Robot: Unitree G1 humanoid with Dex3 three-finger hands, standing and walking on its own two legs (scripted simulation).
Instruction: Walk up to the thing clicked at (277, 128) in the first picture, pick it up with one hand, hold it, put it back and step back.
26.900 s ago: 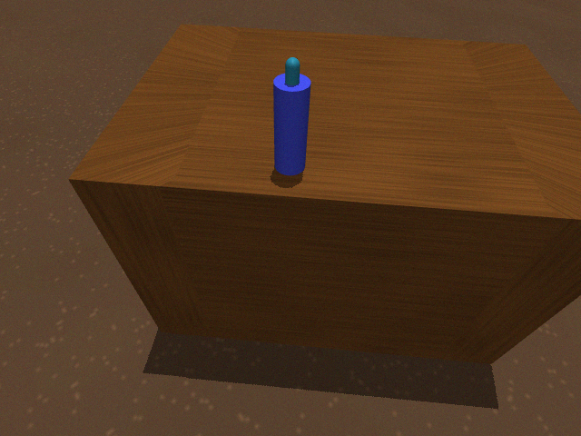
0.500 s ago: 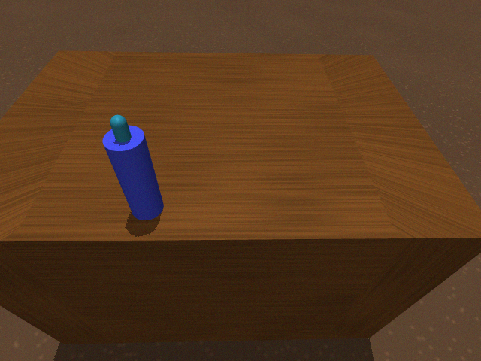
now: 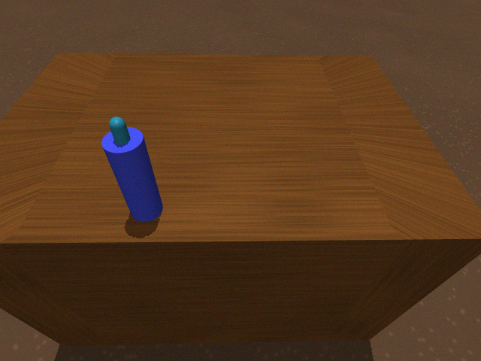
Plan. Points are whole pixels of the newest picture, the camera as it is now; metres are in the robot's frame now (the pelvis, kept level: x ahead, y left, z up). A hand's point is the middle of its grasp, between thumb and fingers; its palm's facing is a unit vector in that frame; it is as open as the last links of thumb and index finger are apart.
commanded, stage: stand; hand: left
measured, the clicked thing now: (133, 171) +0.43 +0.20 +0.08
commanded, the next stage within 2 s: none
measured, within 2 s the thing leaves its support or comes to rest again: neither
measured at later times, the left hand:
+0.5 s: hand out of the picture +0.07 +0.25 -0.16, palm faces -0.05 -0.94 -0.34, open 7.4 cm
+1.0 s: hand out of the picture +0.08 +0.25 -0.16, palm faces -0.04 -0.94 -0.33, open 7.4 cm
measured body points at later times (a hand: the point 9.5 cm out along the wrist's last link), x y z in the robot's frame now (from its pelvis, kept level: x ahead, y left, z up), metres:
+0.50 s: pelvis +0.01 +0.00 +0.00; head +0.02 +0.00 +0.45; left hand +0.08 +0.30 -0.14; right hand +0.08 -0.30 -0.13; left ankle +0.01 +0.12 -0.75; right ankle -0.01 -0.14 -0.75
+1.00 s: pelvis +0.01 +0.00 +0.00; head +0.02 +0.01 +0.45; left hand +0.08 +0.30 -0.14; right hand +0.08 -0.30 -0.13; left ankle +0.01 +0.12 -0.75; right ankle -0.01 -0.14 -0.75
